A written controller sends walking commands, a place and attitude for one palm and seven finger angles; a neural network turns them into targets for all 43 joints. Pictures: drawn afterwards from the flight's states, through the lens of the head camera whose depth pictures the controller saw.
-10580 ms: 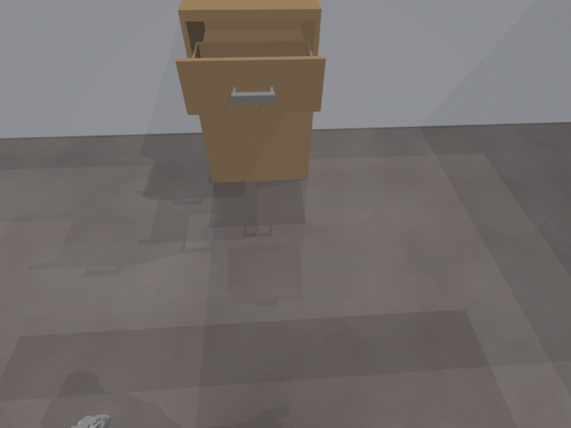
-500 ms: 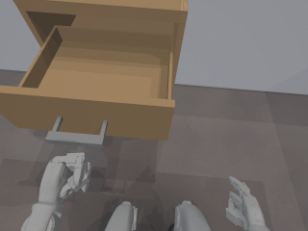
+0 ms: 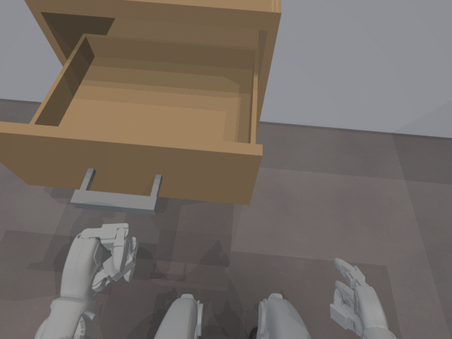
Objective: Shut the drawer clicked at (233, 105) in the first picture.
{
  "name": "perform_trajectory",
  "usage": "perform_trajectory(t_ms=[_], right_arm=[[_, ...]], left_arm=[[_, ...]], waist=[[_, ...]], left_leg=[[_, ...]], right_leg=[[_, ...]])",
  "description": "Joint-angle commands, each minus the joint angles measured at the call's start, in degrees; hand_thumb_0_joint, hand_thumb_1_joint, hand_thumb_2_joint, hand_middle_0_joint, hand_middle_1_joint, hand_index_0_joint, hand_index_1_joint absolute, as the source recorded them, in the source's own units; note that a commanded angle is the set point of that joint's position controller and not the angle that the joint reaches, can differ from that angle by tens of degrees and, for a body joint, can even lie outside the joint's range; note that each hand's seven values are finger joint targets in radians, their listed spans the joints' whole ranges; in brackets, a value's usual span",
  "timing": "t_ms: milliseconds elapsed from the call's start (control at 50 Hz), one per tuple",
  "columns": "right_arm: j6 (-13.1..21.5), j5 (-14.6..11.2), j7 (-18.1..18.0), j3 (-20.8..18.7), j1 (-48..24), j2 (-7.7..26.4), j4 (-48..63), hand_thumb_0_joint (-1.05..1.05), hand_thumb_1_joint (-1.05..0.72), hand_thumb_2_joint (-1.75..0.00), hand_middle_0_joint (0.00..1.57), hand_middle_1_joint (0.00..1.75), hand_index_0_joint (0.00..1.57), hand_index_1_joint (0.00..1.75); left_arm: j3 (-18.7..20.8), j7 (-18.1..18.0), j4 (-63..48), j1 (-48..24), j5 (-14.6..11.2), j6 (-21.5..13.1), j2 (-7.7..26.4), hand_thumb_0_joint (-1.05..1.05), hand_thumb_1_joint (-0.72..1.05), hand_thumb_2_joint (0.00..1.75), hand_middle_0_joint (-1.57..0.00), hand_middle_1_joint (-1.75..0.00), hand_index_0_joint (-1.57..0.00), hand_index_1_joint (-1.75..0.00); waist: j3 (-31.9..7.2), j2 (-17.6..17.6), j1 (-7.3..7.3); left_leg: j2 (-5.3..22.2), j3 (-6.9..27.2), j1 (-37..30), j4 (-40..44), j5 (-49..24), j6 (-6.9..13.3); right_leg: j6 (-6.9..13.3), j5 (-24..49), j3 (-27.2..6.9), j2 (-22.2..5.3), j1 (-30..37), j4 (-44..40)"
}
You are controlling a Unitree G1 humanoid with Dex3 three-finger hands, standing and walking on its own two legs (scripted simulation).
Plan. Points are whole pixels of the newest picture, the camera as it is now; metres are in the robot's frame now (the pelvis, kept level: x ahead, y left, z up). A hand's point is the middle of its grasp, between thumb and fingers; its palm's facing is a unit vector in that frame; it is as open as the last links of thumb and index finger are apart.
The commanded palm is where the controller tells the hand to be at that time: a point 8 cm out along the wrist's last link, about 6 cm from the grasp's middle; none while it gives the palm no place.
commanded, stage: push the drawer shut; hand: left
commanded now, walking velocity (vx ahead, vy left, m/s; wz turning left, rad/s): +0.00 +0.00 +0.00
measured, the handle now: (120, 190) +0.35 +0.20 +0.04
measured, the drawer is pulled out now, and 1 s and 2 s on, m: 0.30 0.21 0.09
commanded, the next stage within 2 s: none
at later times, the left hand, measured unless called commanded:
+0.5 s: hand (134, 233) +0.28 +0.16 +0.03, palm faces -0.07 -1.00 -0.06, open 2.9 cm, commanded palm +0.29 +0.22 +0.04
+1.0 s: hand (144, 190) +0.35 +0.16 +0.03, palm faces -0.08 -1.00 -0.04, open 2.9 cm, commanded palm +0.35 +0.21 +0.04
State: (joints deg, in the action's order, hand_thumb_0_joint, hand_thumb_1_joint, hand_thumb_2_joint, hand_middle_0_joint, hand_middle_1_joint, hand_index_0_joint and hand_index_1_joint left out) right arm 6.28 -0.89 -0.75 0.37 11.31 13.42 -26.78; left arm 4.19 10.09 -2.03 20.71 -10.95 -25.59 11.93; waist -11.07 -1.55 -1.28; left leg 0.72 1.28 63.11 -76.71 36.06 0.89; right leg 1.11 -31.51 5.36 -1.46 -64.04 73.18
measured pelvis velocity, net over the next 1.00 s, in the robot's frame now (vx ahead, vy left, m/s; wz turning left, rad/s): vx -0.02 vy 0.01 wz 0.00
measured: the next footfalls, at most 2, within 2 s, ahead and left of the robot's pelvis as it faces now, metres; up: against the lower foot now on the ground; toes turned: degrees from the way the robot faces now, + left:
none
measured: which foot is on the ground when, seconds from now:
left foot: down 0.00-1.00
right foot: down 0.00-1.00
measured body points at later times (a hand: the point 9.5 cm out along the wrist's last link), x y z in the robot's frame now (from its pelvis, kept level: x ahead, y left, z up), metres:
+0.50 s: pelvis -0.01 +0.00 +0.00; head +0.11 +0.01 +0.44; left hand +0.28 +0.22 +0.03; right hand +0.17 -0.24 -0.10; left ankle +0.00 +0.11 -0.61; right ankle +0.03 -0.12 -0.61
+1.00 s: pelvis -0.02 +0.01 +0.01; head +0.10 +0.02 +0.44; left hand +0.35 +0.22 +0.03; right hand +0.12 -0.24 -0.10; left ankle +0.00 +0.11 -0.61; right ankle +0.03 -0.12 -0.61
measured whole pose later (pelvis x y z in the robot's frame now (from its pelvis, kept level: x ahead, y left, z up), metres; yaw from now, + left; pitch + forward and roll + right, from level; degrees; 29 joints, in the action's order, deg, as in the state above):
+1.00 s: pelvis -0.02 +0.01 +0.01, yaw +0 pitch +23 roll -3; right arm 4.2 -1.0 -1.4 1.7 12.7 14.7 -33.5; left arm 8.3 10.4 28.8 -14.8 -9.6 -24.7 14.6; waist -9.4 -1.3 -3.5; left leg 0.3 0.7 64.1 -74.1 32.9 1.6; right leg 0.4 -28.2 4.7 -1.8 -64.8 70.2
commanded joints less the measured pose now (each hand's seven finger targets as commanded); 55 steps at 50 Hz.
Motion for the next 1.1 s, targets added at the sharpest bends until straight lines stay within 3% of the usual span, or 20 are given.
perform_trajectory(t_ms=[0,20,140,220,300,400,440,600,640,680,700,740,800,860,900,920,980,1080], right_arm=[[2.8,0.1,-0.9,-3.1,-0.6,8.1,8.1,0.0,-0.9,-0.9,0.2,0.3,0.2,0.3],[2.9,0.1,-1.0,-3.0,-0.5,8.2,7.7,0.0,-0.9,-0.9,0.2,0.3,0.2,0.3],[2.8,0.0,-1.1,-2.9,-0.2,8.8,7.0,0.0,-0.9,-0.9,0.2,0.3,0.2,0.3],[2.2,-0.1,-0.9,-2.9,0.6,8.6,6.9,0.0,-0.9,-0.9,0.2,0.3,0.2,0.3],[2.2,0.0,-1.1,-2.7,0.2,8.9,5.5,0.0,-0.9,-0.9,0.2,0.3,0.2,0.3],[2.5,0.1,-1.5,-2.7,0.1,9.3,3.4,0.0,-0.9,-0.9,0.2,0.3,0.2,0.3],[2.6,0.0,-1.6,-2.7,-0.1,9.3,2.7,0.0,-0.9,-0.9,0.2,0.3,0.2,0.3],[2.2,-0.4,-2.2,-2.2,0.2,9.9,1.2,0.0,-0.9,-0.9,0.2,0.3,0.2,0.3],[2.0,-0.5,-2.2,-2.2,0.1,10.0,1.1,0.0,-0.9,-0.9,0.2,0.3,0.2,0.3],[2.0,-0.4,-2.1,-2.1,0.7,10.0,1.0,0.0,-0.9,-0.9,0.2,0.3,0.2,0.3],[1.8,-0.3,-2.1,-2.2,1.1,10.3,0.8,0.0,-0.9,-0.9,0.2,0.3,0.2,0.3],[1.6,-0.3,-2.0,-2.2,1.3,10.1,0.5,0.0,-0.9,-0.9,0.2,0.3,0.2,0.3],[1.2,-0.2,-1.8,-2.2,2.0,10.4,0.3,0.0,-0.9,-0.9,0.2,0.3,0.2,0.3],[0.7,-0.1,-1.5,-2.3,2.4,10.2,-0.1,0.0,-0.9,-0.9,0.2,0.3,0.2,0.3],[0.4,-0.1,-1.4,-2.3,2.8,10.3,0.0,0.0,-0.9,-0.9,0.2,0.3,0.2,0.3],[0.1,0.0,-1.3,-2.2,3.0,10.3,-0.4,0.0,-0.9,-0.9,0.2,0.3,0.2,0.3],[-0.3,0.0,-1.2,-2.3,3.3,10.1,-0.7,0.0,-0.9,-0.9,0.2,0.3,0.2,0.3],[-1.1,0.3,-0.8,-2.7,4.8,10.3,-1.5,0.0,-0.9,-0.9,0.2,0.3,0.2,0.3]], left_arm=[[2.9,0.0,-11.1,-4.3,-0.9,-3.8,5.8,0.0,0.9,0.9,-1.4,-1.6,-1.4,-1.6],[2.4,0.3,-10.6,-6.7,-0.8,-3.8,5.5,0.0,0.9,0.9,-1.4,-1.6,-1.4,-1.6],[3.0,0.5,-8.5,-12.9,-0.9,-2.4,6.4,0.0,0.9,0.9,-1.4,-1.6,-1.4,-1.6],[4.0,0.1,-6.1,-12.5,-1.0,-0.5,6.6,0.0,0.9,0.9,-1.4,-1.6,-1.4,-1.6],[4.3,-0.4,-5.0,-19.5,-1.2,-1.2,7.2,0.0,0.9,0.9,-1.4,-1.6,-1.4,-1.6],[5.2,-0.3,-1.1,-27.3,-1.1,-2.9,8.2,0.0,0.9,0.9,-1.4,-1.6,-1.4,-1.6],[5.0,0.2,-0.3,-30.7,-1.1,-3.2,8.3,0.0,0.9,0.9,-1.4,-1.6,-1.4,-1.6],[5.5,0.9,7.3,-41.2,-1.6,-1.4,9.5,0.0,0.9,0.9,-1.4,-1.6,-1.4,-1.6],[5.1,0.8,7.8,-44.2,-1.4,-1.4,9.2,0.0,0.9,0.9,-1.4,-1.6,-1.4,-1.6],[4.6,0.4,9.5,-45.4,-1.2,-1.0,8.5,0.0,0.9,0.9,-1.4,-1.6,-1.4,-1.6],[5.2,0.2,11.4,-45.7,-1.1,-0.6,9.0,0.0,0.9,0.9,-1.4,-1.6,-1.4,-1.6],[4.6,0.0,11.7,-49.8,-0.9,-1.0,8.5,0.0,0.9,0.9,-1.4,-1.6,-1.4,-1.6],[6.0,-0.4,15.0,-49.1,-0.5,-1.1,9.8,0.0,0.9,0.9,-1.4,-1.6,-1.4,-1.6],[5.8,-0.6,16.5,-52.5,-0.3,-1.9,9.0,0.0,0.9,0.9,-1.4,-1.6,-1.4,-1.6],[7.2,-0.9,18.0,-52.8,-0.1,-2.3,10.6,0.0,0.9,0.9,-1.4,-1.6,-1.4,-1.6],[8.4,-1.0,18.9,-53.7,0.0,-2.6,11.5,0.0,0.9,0.9,-1.4,-1.6,-1.4,-1.6],[7.5,-1.0,20.7,-57.0,0.3,-3.5,10.5,0.0,0.9,0.9,-1.4,-1.6,-1.4,-1.6],[8.0,-1.3,21.7,-58.4,0.6,-4.4,10.8,0.0,0.9,0.9,-1.4,-1.6,-1.4,-1.6]], waist=[[-14.8,0.2,-1.41],[-14.6,-0.5,-1.92],[-17.2,-2.7,-1.46],[-19.5,-0.8,-0.93],[-16.7,-0.1,-2.53],[-16.3,0.0,-3.3],[-17.5,-2.3,-3.13],[-17.4,-0.9,-4.16],[-18.8,-3.1,-3.79],[-19.3,-3.0,-3.71],[-19.1,-1.4,-4.01],[-19.7,-2.3,-4.26],[-19.7,-1.3,-3.87],[-20.0,-1.4,-4.06],[-20.1,-2.3,-3.74],[-20.3,-1.1,-3.83],[-19.2,-2.0,-4.28],[-22.6,-2.2,-4.25]], left_leg=[[-1.0,1.6,-8.1,10.9,-17.8,0.4],[-1.0,1.6,-8.2,10.7,-17.5,0.4],[-1.0,1.9,-10.5,11.4,-19.1,0.3],[-1.0,1.4,-11.0,11.7,-22.2,0.4],[-0.9,1.5,-9.2,11.3,-19.0,0.5],[-0.9,1.7,-8.7,11.3,-16.1,0.6],[-1.0,1.8,-9.9,11.6,-15.6,0.4],[-1.2,1.7,-8.5,12.4,-11.5,0.8],[-1.1,2.1,-10.4,13.2,-11.1,0.4],[-1.1,2.5,-11.9,13.8,-12.7,0.3],[-1.0,2.5,-11.3,13.6,-13.1,0.4],[-1.0,2.5,-12.1,13.8,-12.8,0.3],[-0.9,2.5,-12.2,14.1,-14.5,0.2],[-0.9,2.5,-12.9,14.4,-15.3,0.0],[-0.9,2.2,-12.5,14.3,-15.8,0.0],[-0.9,2.1,-12.2,14.4,-15.6,0.0],[-0.9,2.0,-12.2,14.6,-15.2,-0.1],[-0.6,2.1,-14.6,14.3,-20.0,-0.3]], right_leg=[[0.6,11.6,-2.5,1.5,13.5,-9.4],[0.6,11.3,-2.5,1.4,12.7,-9.4],[0.8,12.2,-2.3,1.3,13.0,-9.3],[0.6,16.3,-2.6,1.2,16.5,-9.7],[0.4,13.3,-2.6,1.2,14.5,-10.3],[0.4,9.8,-2.9,1.2,12.7,-10.7],[0.6,9.3,-3.0,1.1,12.1,-10.6],[0.2,5.9,-3.6,1.0,12.2,-12.0],[0.4,5.8,-3.2,0.9,11.2,-11.6],[0.5,7.2,-2.9,0.9,11.4,-11.6],[0.4,7.4,-2.8,1.1,11.5,-11.6],[0.4,7.4,-2.9,0.9,11.3,-11.7],[0.5,8.6,-2.7,1.1,12.0,-11.8],[0.5,9.4,-2.7,1.0,12.2,-11.9],[0.6,9.8,-2.8,1.1,12.5,-11.7],[0.5,9.8,-2.9,1.2,13.0,-11.9],[0.6,9.5,-3.0,1.1,12.2,-11.9],[0.5,13.3,-3.0,1.1,13.4,-11.5]])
